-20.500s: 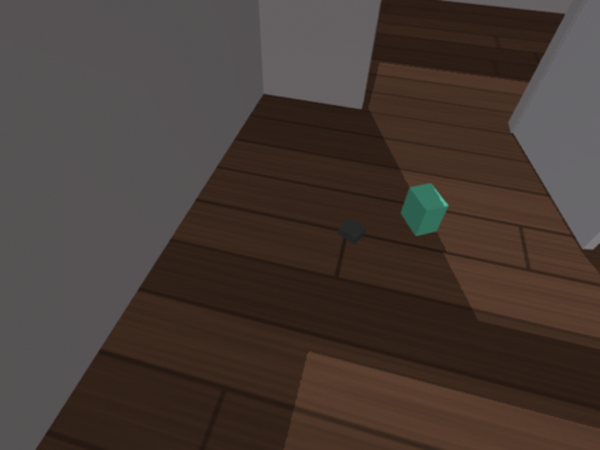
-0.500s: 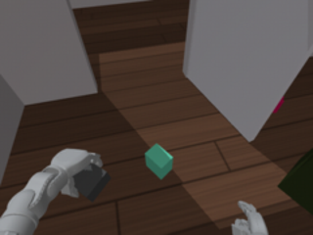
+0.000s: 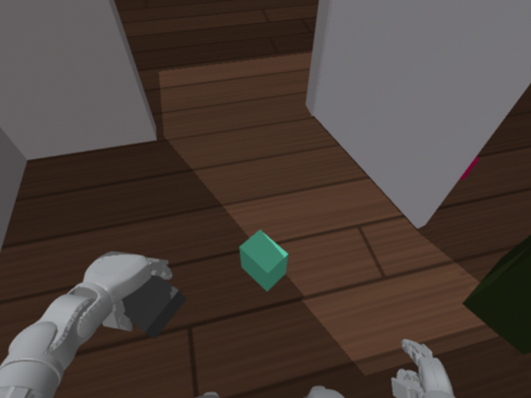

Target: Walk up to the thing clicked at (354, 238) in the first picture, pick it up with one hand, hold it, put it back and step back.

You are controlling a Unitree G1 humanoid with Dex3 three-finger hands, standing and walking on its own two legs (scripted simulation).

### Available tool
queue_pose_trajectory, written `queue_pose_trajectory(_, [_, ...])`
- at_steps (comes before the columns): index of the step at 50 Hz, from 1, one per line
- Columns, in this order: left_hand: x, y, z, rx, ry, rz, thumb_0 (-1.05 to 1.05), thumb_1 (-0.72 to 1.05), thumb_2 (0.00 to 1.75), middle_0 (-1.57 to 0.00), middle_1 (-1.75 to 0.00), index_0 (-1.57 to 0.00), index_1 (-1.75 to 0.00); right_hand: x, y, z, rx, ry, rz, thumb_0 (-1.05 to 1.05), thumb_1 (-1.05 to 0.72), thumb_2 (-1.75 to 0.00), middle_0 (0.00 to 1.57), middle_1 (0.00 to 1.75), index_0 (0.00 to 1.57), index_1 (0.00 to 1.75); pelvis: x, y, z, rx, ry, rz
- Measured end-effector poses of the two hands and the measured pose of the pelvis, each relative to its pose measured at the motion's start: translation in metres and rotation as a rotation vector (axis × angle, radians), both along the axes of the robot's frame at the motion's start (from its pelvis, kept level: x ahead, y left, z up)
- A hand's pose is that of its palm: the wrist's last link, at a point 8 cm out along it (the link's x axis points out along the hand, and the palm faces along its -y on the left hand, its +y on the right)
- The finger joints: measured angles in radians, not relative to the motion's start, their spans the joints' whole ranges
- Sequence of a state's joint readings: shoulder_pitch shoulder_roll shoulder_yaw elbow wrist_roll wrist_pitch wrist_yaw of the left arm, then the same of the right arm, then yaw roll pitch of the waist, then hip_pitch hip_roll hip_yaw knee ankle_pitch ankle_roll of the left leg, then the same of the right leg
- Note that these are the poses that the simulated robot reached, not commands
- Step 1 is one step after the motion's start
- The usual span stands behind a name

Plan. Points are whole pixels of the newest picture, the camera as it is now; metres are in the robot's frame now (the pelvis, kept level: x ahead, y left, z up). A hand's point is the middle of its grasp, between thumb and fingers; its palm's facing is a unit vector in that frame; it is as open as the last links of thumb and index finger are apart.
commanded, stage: crouch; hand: left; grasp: from above
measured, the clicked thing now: (148, 300) +0.29 +0.20 -0.08
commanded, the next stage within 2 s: lower in 1.98 s
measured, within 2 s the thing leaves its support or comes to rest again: neither
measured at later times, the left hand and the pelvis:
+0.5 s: hand (159, 311) +0.34 +0.24 -0.28, palm faces -0.42 +0.13 -0.90, open 10.3 cm; pelvis -0.05 +0.01 -0.17, yaw +0 degrees
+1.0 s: hand (174, 319) +0.38 +0.25 -0.47, palm faces -0.45 +0.09 -0.89, open 10.3 cm; pelvis -0.06 +0.01 -0.32, yaw -3 degrees
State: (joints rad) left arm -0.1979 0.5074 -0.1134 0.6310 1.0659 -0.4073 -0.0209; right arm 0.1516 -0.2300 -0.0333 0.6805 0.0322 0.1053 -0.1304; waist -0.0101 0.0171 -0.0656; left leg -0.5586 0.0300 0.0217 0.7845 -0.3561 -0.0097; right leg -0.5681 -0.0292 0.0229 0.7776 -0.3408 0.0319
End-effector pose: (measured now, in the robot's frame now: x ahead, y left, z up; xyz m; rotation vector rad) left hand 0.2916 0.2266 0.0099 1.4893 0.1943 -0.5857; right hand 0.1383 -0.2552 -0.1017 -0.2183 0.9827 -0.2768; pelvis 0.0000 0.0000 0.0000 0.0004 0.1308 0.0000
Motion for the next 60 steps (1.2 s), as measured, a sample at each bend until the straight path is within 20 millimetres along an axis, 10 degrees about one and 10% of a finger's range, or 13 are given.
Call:
queue_pose_trajectory(30, [0.061, 0.011, -0.283, 0.110, -0.031, -0.009, -0.01, 0.07, 0.42, -0.82, -0.38, -0.65, -0.41, -0.150, -0.014, -0.212, -0.040, 0.383, -0.040, 0.01, -0.90, -0.90, 0.20, 0.30, 0.20, 0.30, -0.055, 0.012, -0.207, -0.061, 0.413, 0.007])
queue_pose_trajectory(44, [0.089, 0.019, -0.396, 0.075, -0.035, -0.012, -0.03, 0.06, 0.45, -0.83, -0.37, -0.66, -0.40, -0.149, -0.005, -0.300, -0.026, 0.434, 0.036, 0.01, -0.90, -0.90, 0.21, 0.30, 0.21, 0.30, -0.059, 0.011, -0.297, -0.088, 0.504, 0.001])
queue_pose_trajectory(60, [0.100, 0.024, -0.460, 0.067, -0.002, -0.005, -0.06, 0.03, 0.51, -0.84, -0.38, -0.66, -0.41, -0.149, -0.010, -0.339, -0.040, 0.474, 0.063, 0.00, -0.90, -0.90, 0.21, 0.30, 0.21, 0.30, -0.060, 0.011, -0.345, -0.104, 0.503, -0.011])
